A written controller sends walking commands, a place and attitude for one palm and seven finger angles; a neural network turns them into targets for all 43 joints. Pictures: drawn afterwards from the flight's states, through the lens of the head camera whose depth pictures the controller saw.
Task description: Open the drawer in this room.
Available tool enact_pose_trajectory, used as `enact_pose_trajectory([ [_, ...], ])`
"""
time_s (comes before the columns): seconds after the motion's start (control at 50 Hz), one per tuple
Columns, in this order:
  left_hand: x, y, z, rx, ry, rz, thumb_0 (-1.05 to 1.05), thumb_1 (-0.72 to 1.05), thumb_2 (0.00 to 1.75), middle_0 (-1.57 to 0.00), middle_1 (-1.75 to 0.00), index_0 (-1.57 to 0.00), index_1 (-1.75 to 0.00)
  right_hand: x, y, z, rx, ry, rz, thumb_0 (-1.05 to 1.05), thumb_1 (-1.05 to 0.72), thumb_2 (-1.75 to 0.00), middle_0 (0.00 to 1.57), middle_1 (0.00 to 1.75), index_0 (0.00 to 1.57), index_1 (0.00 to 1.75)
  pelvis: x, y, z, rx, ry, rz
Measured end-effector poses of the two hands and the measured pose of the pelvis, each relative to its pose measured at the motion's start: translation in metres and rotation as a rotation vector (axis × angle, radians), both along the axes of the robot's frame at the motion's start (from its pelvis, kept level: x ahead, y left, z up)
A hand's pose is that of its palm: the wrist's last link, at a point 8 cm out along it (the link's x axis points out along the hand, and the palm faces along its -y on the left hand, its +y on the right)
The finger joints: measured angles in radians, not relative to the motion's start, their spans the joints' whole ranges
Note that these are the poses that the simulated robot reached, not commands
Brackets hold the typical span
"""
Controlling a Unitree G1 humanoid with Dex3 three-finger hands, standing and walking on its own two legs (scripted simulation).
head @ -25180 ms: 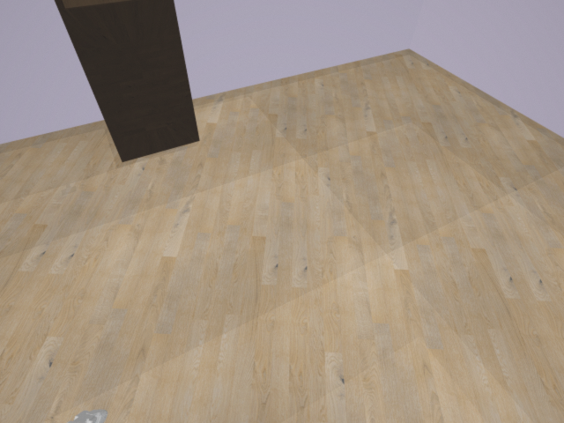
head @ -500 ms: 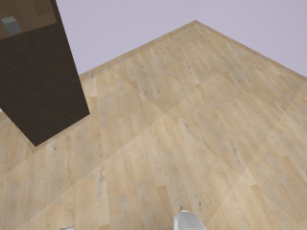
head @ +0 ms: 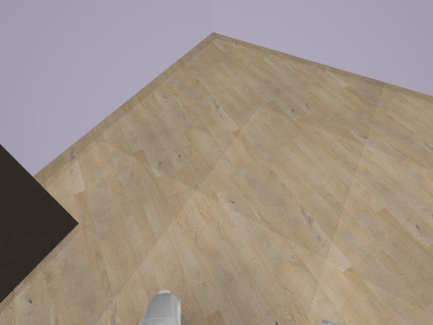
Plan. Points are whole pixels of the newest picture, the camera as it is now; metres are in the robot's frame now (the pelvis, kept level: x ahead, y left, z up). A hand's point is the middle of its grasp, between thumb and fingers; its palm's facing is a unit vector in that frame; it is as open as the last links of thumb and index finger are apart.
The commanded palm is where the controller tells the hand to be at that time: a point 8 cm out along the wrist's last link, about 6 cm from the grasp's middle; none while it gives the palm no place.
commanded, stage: walk to a spot facing it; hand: left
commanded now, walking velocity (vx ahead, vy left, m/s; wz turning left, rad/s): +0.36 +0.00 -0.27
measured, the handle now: out of the picture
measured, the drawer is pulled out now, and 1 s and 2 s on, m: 0.00 0.00 0.00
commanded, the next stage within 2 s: turn to face it in 0.46 s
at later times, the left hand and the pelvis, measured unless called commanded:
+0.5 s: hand (131, 250) +0.30 +0.23 -0.17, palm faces -0.15 -0.97 -0.17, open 7.4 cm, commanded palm none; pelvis +0.20 +0.05 +0.00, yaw -14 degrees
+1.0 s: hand (170, 206) +0.42 +0.15 -0.17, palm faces -0.18 -0.97 -0.15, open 7.4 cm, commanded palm none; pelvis +0.27 +0.02 -0.01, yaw -9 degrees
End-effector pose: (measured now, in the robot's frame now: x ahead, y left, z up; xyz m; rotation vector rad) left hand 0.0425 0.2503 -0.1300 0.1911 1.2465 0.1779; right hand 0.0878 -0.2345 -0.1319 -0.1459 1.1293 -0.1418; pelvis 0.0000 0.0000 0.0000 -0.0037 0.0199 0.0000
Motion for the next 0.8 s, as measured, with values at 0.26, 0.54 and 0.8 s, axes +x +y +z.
enact_pose_trajectory([
  [0.26,0.024,0.039,-0.031,-0.064,0.295,0.067,0.01,0.91,0.90,-0.20,-0.30,-0.19,-0.30,0.194,0.055,0.017,-0.052,-0.200,0.083,0.00,-0.91,-0.90,0.20,0.30,0.20,0.30,0.127,0.050,-0.017,-0.010,-0.018,-0.114],
  [0.54,0.298,0.020,-0.013,-0.067,-0.011,-0.232,0.00,0.91,0.90,-0.20,-0.30,-0.19,-0.30,0.079,0.031,0.011,-0.088,0.177,-0.311,-0.01,-0.94,-0.90,0.20,0.30,0.20,0.30,0.207,0.049,0.001,-0.015,-0.020,-0.269],
  [0.8,0.422,-0.078,0.002,-0.045,-0.197,-0.432,0.00,0.91,0.90,-0.20,-0.30,-0.19,-0.30,0.057,0.028,-0.027,0.069,0.368,-0.445,0.01,-0.92,-0.90,0.20,0.30,0.19,0.30,0.258,0.002,-0.012,-0.002,-0.035,-0.282],
])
